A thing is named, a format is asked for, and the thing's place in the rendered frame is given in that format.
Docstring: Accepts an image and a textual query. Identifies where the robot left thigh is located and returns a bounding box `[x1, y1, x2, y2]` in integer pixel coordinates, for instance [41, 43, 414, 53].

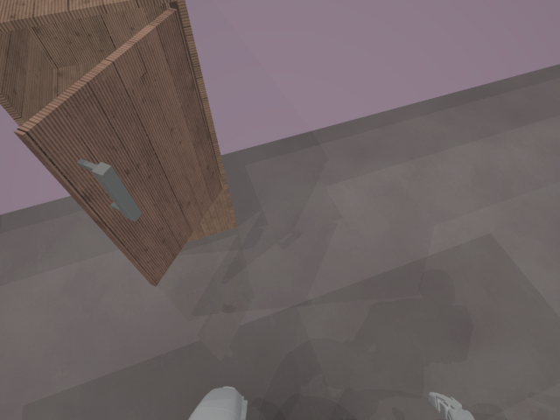
[188, 388, 248, 420]

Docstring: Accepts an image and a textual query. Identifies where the cupboard door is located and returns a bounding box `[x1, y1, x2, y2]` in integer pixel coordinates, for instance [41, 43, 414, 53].
[14, 8, 223, 287]

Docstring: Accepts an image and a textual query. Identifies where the right robot hand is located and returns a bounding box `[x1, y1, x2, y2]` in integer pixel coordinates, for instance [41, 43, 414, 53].
[428, 392, 475, 420]

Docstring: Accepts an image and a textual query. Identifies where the handle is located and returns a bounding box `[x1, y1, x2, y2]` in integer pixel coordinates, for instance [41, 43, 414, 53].
[77, 159, 142, 222]

